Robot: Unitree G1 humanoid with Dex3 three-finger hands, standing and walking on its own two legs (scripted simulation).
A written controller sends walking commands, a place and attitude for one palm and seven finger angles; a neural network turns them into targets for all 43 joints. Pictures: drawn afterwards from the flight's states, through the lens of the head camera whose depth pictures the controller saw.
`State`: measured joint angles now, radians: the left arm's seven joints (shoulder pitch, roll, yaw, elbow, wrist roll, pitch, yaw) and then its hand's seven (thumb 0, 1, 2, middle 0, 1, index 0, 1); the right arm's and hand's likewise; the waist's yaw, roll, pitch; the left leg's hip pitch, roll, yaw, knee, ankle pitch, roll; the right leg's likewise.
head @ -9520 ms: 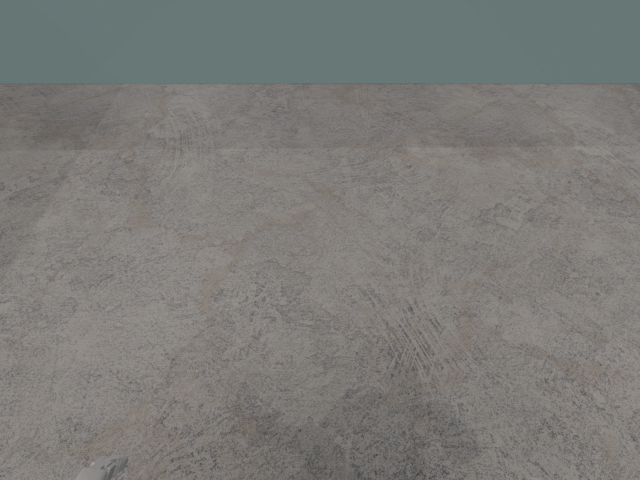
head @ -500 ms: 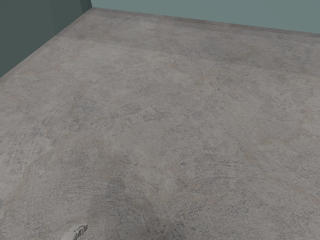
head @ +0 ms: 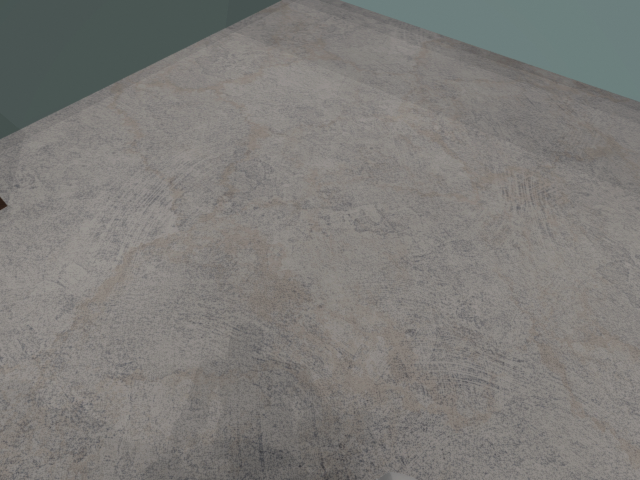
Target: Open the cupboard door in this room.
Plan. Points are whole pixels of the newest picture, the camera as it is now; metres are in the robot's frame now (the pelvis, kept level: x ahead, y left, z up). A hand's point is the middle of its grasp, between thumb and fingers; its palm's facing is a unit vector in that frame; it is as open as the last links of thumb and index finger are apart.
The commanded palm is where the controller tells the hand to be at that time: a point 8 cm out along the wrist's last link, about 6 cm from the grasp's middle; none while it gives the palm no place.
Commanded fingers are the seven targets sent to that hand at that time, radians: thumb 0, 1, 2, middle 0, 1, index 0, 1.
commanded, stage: turn or walk to find it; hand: left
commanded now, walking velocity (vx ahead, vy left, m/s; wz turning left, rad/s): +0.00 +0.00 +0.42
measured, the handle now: out of the picture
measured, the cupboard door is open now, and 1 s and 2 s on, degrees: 0 0 0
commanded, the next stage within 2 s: stand and wait in 1.00 s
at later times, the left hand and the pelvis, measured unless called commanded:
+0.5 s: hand out of the picture +0.02 +0.16 -0.13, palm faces +0.23 -0.93 -0.28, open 7.4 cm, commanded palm none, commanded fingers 0.00 0.90 0.90 -0.20 -0.30 -0.20 -0.30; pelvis -0.03 -0.05 +0.01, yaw +13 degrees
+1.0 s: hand out of the picture -0.13 +0.21 -0.17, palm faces +0.48 -0.85 -0.24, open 7.4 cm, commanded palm none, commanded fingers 0.00 0.90 0.90 -0.20 -0.30 -0.20 -0.30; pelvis -0.07 +0.00 +0.01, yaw +26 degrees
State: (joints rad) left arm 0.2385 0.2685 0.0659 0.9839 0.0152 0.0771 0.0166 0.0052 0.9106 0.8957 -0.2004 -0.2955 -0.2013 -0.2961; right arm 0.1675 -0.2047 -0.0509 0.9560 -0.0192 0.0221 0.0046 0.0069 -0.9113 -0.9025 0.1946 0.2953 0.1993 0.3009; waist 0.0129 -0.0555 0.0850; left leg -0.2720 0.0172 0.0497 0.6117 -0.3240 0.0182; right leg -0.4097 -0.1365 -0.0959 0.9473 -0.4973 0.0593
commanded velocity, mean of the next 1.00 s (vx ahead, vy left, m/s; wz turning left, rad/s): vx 0.00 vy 0.00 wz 0.41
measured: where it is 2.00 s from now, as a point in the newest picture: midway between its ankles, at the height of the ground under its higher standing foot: outside the picture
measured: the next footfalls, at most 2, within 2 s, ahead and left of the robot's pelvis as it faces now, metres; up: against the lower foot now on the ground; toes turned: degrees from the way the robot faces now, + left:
right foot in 0.34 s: +0.03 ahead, -0.13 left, +0.00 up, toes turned +5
left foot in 0.82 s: -0.08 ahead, +0.10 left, +0.00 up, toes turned +27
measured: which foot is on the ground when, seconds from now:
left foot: down 0.00-0.36, up 0.38-0.80, down 0.82-1.00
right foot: up 0.00-0.32, down 0.34-0.82, up 0.84-1.00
